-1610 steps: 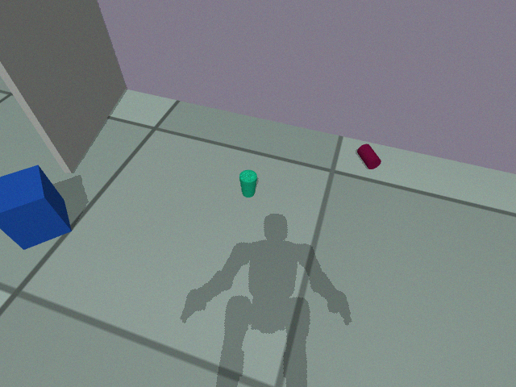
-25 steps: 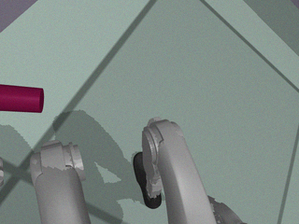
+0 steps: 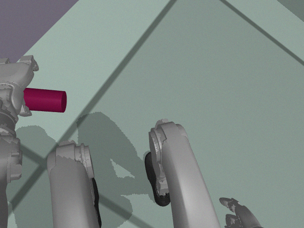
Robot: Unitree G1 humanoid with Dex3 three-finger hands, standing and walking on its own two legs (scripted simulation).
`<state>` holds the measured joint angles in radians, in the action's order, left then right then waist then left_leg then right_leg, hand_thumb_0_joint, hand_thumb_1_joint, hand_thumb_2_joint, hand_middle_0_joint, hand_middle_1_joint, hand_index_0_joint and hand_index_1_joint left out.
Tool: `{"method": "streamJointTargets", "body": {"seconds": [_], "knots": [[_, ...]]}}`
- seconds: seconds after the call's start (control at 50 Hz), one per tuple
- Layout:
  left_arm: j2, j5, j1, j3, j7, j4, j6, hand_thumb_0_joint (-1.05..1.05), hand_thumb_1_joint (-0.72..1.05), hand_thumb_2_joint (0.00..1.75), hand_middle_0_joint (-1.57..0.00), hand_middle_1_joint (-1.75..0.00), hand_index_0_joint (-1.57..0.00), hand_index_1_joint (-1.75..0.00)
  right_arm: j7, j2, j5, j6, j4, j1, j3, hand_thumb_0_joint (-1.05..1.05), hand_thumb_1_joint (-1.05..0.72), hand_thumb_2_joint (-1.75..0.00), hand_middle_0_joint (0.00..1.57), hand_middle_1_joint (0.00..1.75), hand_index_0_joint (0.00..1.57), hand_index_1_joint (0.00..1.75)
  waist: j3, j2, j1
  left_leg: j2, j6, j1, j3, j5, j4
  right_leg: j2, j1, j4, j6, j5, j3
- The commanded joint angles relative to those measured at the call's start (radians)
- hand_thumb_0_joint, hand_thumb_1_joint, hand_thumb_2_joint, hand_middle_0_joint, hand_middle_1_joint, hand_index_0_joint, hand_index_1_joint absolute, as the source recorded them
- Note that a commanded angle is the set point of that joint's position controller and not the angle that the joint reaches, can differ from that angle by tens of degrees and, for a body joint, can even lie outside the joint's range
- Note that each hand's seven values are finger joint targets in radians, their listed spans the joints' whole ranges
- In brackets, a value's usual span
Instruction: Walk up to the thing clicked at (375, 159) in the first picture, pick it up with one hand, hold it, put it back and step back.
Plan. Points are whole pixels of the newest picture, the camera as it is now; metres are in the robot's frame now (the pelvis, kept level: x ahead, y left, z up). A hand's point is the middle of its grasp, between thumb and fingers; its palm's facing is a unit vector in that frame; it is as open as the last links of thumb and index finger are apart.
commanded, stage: withdraw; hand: left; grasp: from above
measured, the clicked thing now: (45, 100) +0.50 +0.23 -0.32
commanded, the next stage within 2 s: home in 0.16 s
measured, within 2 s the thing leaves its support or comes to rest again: neither
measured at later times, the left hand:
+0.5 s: hand out of the picture +0.50 +0.28 -0.13, palm faces -0.33 -0.11 -0.94, open 12.8 cm
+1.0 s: hand out of the picture +0.31 +0.24 +0.07, palm faces -0.16 -0.79 -0.60, open 7.5 cm
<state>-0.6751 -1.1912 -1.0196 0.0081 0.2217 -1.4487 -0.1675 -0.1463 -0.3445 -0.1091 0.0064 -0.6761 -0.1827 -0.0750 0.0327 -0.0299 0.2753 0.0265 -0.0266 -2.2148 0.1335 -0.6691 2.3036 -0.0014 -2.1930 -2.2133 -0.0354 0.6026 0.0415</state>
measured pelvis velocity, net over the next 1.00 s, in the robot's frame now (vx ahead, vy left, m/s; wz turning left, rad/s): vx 0.01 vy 0.00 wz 0.06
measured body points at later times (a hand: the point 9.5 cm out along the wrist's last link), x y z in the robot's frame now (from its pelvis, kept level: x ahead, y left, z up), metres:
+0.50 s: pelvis +0.02 +0.02 +0.00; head +0.24 +0.06 +0.39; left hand +0.52 +0.29 -0.08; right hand +0.08 -0.25 -0.12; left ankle +0.09 +0.13 -0.33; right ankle +0.12 -0.13 -0.33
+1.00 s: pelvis +0.01 +0.00 +0.17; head +0.15 +0.03 +0.60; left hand +0.31 +0.27 +0.10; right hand +0.22 -0.24 +0.07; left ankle +0.08 +0.13 -0.33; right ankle +0.12 -0.13 -0.33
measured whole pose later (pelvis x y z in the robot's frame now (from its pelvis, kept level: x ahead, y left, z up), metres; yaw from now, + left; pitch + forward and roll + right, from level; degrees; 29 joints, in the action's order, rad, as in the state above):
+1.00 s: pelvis +0.01 +0.00 +0.17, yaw +3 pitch +28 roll -4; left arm -0.36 -0.34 -0.14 0.00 0.10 -0.41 0.18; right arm 0.00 -0.26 0.02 0.04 -0.59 -0.09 0.02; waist 0.20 -0.04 0.06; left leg 0.01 -0.02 -1.63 0.09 -0.63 1.76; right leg 0.02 -1.60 -1.70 -0.03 0.58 0.03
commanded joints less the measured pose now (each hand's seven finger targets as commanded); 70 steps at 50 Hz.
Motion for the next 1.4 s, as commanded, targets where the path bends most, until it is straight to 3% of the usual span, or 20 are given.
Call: {"method": "streamJointTargets", "body": {"seconds": [0.0, 0.1, 0.12, 0.22, 0.28, 0.3, 0.32, 0.38, 0.48, 0.52, 0.58, 0.62, 0.66, 0.76, 0.84, 0.92, 1.02, 1.16, 1.26, 1.38], "knots": [[-0.339, -0.042, -0.268, 0.071, 0.094, 0.149, -0.090, 0.00, -0.49, 0.98, -0.11, -0.97, -0.11, -0.97, 0.028, -0.203, -0.013, 0.006, 0.034, -0.164, 0.047, 0.00, -0.90, -0.90, 0.20, 0.30, 0.20, 0.30, 0.652, -0.116, -0.002, 0.024, 0.066, 0.231, -0.131, 0.088, -0.149, -0.031, 0.462, 0.225, 0.068, -0.021, 0.032], [-0.373, -0.088, -0.362, 0.116, 0.227, 0.174, -0.146, 0.00, -0.42, 0.89, -0.16, -0.91, -0.17, -0.90, 0.034, -0.222, -0.044, 0.032, 0.004, -0.184, 0.066, 0.00, -0.88, -0.89, 0.20, 0.30, 0.20, 0.30, 0.669, -0.251, 0.023, 0.017, 0.042, 0.356, -0.112, 0.076, -0.145, -0.032, 0.315, 0.174, 0.079, -0.016, 0.080], [-0.374, -0.094, -0.365, 0.124, 0.252, 0.194, -0.147, 0.00, -0.46, 0.95, -0.09, -0.98, -0.11, -0.96, 0.032, -0.221, -0.051, 0.039, -0.002, -0.188, 0.072, 0.00, -0.90, -0.89, 0.20, 0.30, 0.20, 0.30, 0.696, -0.294, 0.019, 0.015, 0.036, 0.397, -0.108, 0.081, -0.153, -0.032, 0.294, 0.158, 0.083, -0.027, 0.087], [-0.311, -0.070, -0.345, 0.130, 0.344, 0.271, -0.063, 0.00, -0.36, 0.93, -0.18, -0.87, -0.20, -0.85, 0.014, -0.218, -0.055, 0.065, -0.029, -0.196, 0.123, 0.00, -0.88, -0.89, 0.20, 0.30, 0.20, 0.30, 0.878, -0.445, -0.002, 0.009, 0.024, 0.583, -0.108, 0.165, -0.191, -0.023, 0.246, 0.104, 0.085, -0.148, 0.114], [-0.224, -0.028, -0.355, 0.087, 0.337, 0.225, 0.010, 0.00, -0.41, 0.90, -0.13, -0.91, -0.15, -0.89, 0.000, -0.219, -0.042, 0.071, -0.059, -0.217, 0.141, 0.00, -0.89, -0.89, 0.20, 0.30, 0.20, 0.30, 0.845, -0.437, 0.017, 0.001, 0.021, 0.589, -0.090, 0.175, -0.225, -0.016, 0.199, 0.108, 0.085, -0.175, 0.124], [-0.228, -0.024, -0.378, 0.076, 0.328, 0.219, 0.030, 0.00, -0.33, 0.94, -0.21, -0.83, -0.22, -0.81, -0.003, -0.216, -0.036, 0.068, -0.071, -0.223, 0.136, 0.00, -0.88, -0.90, 0.20, 0.30, 0.20, 0.30, 0.835, -0.430, 0.016, 0.002, 0.025, 0.574, -0.094, 0.174, -0.229, -0.021, 0.209, 0.124, 0.088, -0.180, 0.121], [-0.203, -0.016, -0.352, 0.068, 0.312, 0.190, 0.053, 0.00, -0.39, 0.89, -0.14, -0.90, -0.16, -0.88, -0.006, -0.218, -0.028, 0.068, -0.084, -0.235, 0.142, 0.00, -0.89, -0.89, 0.20, 0.30, 0.20, 0.30, 0.802, -0.423, 0.011, 0.002, 0.023, 0.561, -0.088, 0.179, -0.245, -0.012, 0.200, 0.124, 0.085, -0.186, 0.118], [-0.207, 0.027, -0.310, 0.066, 0.256, 0.218, 0.110, 0.00, -0.15, 0.94, -0.25, -0.66, -0.22, -0.68, -0.009, -0.210, -0.007, 0.057, -0.079, -0.244, 0.144, 0.00, -0.88, -0.90, 0.20, 0.30, 0.20, 0.30, 0.871, -0.382, -0.035, 0.006, 0.035, 0.585, -0.099, 0.225, -0.265, -0.019, 0.292, 0.166, 0.089, -0.213, 0.105], [-0.139, 0.194, -0.142, 0.080, 0.132, 0.304, 0.170, 0.00, 0.18, 0.91, -0.23, -0.52, -0.21, -0.53, -0.015, -0.188, 0.038, 0.035, -0.028, -0.233, 0.151, 0.00, -0.89, -0.90, 0.20, 0.30, 0.20, 0.30, 0.871, -0.259, -0.084, 0.011, 0.048, 0.588, -0.090, 0.262, -0.341, -0.019, 0.440, 0.249, 0.078, -0.239, 0.084], [-0.082, 0.267, 0.012, 0.066, 0.065, 0.351, 0.190, 0.00, 0.34, 0.92, -0.22, -0.47, -0.21, -0.48, -0.015, -0.179, 0.056, 0.020, 0.011, -0.217, 0.153, 0.00, -0.89, -0.90, 0.20, 0.30, 0.20, 0.30, 0.837, -0.195, -0.101, 0.011, 0.052, 0.586, -0.076, 0.244, -0.391, -0.017, 0.493, 0.295, 0.073, -0.225, 0.077], [-0.052, 0.379, 0.169, 0.066, -0.032, 0.565, 0.209, 0.00, 0.58, 0.98, -0.23, -0.45, -0.22, -0.46, -0.005, -0.167, 0.081, -0.002, 0.072, -0.177, 0.158, 0.00, -0.89, -0.90, 0.20, 0.30, 0.20, 0.30, 0.821, -0.132, -0.128, 0.010, 0.058, 0.591, -0.081, 0.242, -0.449, -0.020, 0.590, 0.367, 0.070, -0.234, 0.062], [-0.039, 0.450, 0.248, 0.090, -0.080, 0.737, 0.214, 0.00, 0.74, 0.95, -0.22, -0.38, -0.21, -0.39, 0.012, -0.164, 0.090, -0.010, 0.100, -0.156, 0.169, 0.00, -0.90, -0.90, 0.20, 0.30, 0.20, 0.30, 0.798, -0.092, -0.144, 0.013, 0.059, 0.598, -0.070, 0.220, -0.487, -0.015, 0.625, 0.419, 0.073, -0.219, 0.052], [0.010, 0.529, 0.307, 0.077, -0.113, 0.911, 0.212, 0.00, 0.89, 0.91, -0.20, -0.31, -0.20, -0.31, 0.033, -0.145, 0.098, -0.012, 0.131, -0.123, 0.173, 0.00, -0.90, -0.90, 0.20, 0.30, 0.20, 0.30, 0.783, -0.090, -0.152, 0.007, 0.056, 0.649, -0.061, 0.177, -0.537, -0.011, 0.641, 0.469, 0.073, -0.176, 0.045], [0.038, 0.649, 0.451, 0.109, -0.109, 1.111, 0.211, 0.00, 0.90, 0.90, -0.20, -0.30, -0.20, -0.30, 0.085, -0.100, 0.115, 0.004, 0.165, -0.071, 0.171, 0.00, -0.90, -0.90, 0.20, 0.30, 0.20, 0.30, 0.749, -0.082, -0.173, -0.006, 0.056, 0.739, -0.075, 0.113, -0.638, -0.007, 0.743, 0.583, 0.067, -0.124, 0.018], [0.126, 0.726, 0.548, 0.069, -0.090, 1.195, 0.241, 0.00, 0.90, 0.90, -0.20, -0.30, -0.20, -0.30, 0.125, -0.077, 0.123, 0.036, 0.170, -0.036, 0.164, 0.00, -0.90, -0.90, 0.20, 0.30, 0.20, 0.30, 0.695, -0.127, -0.174, -0.014, 0.046, 0.850, -0.069, 0.029, -0.757, -0.006, 0.781, 0.673, 0.067, -0.052, 0.008], [0.193, 0.851, 0.677, 0.034, -0.097, 1.248, 0.310, 0.00, 0.90, 0.90, -0.20, -0.30, -0.20, -0.30, 0.161, -0.073, 0.133, 0.069, 0.179, 0.017, 0.155, 0.00, -0.90, -0.90, 0.20, 0.30, 0.20, 0.30, 0.618, -0.104, -0.167, -0.021, 0.045, 0.943, -0.049, -0.024, -0.866, -0.006, 0.849, 0.772, 0.062, -0.014, 0.005], [0.202, 1.005, 0.816, 0.053, -0.112, 1.353, 0.378, 0.00, 0.90, 0.90, -0.20, -0.30, -0.20, -0.30, 0.200, -0.055, 0.143, 0.105, 0.218, 0.061, 0.131, 0.00, -0.90, -0.90, 0.20, 0.30, 0.20, 0.30, 0.536, -0.071, -0.174, -0.020, 0.053, 1.039, -0.048, -0.050, -0.981, -0.009, 0.983, 0.907, 0.054, 0.017, -0.014], [0.261, 1.125, 1.035, 0.073, -0.104, 1.440, 0.459, 0.00, 0.90, 0.90, -0.20, -0.30, -0.20, -0.30, 0.242, -0.008, 0.154, 0.137, 0.253, 0.035, 0.094, 0.00, -0.90, -0.90, 0.20, 0.30, 0.20, 0.30, 0.422, -0.058, -0.191, -0.020, 0.050, 1.195, -0.046, 0.026, -1.143, -0.008, 1.186, 1.082, 0.052, -0.039, -0.022], [0.312, 1.204, 1.187, 0.096, -0.110, 1.537, 0.516, 0.00, 0.90, 0.90, -0.20, -0.30, -0.20, -0.30, 0.285, 0.007, 0.157, 0.163, 0.276, 0.003, 0.077, 0.00, -0.90, -0.90, 0.20, 0.30, 0.20, 0.30, 0.400, -0.046, -0.201, -0.020, 0.044, 1.336, -0.054, 0.168, -1.238, -0.009, 1.347, 1.193, 0.049, -0.154, -0.014], [0.355, 1.256, 1.363, 0.095, -0.130, 1.659, 0.559, 0.00, 0.90, 0.90, -0.20, -0.30, -0.20, -0.30, 0.322, 0.019, 0.148, 0.195, 0.297, -0.055, 0.075, 0.00, -0.90, -0.90, 0.20, 0.30, 0.20, 0.30, 0.351, -0.041, -0.210, -0.018, 0.038, 1.493, -0.077, 0.352, -1.336, -0.018, 1.504, 1.312, 0.045, -0.307, 0.001]]}}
